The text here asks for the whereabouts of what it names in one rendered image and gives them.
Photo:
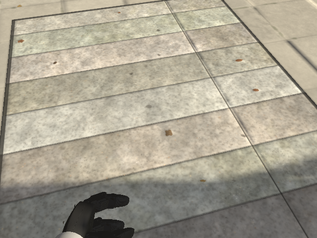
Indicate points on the robot left hand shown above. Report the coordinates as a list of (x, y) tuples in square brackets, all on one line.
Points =
[(82, 222)]

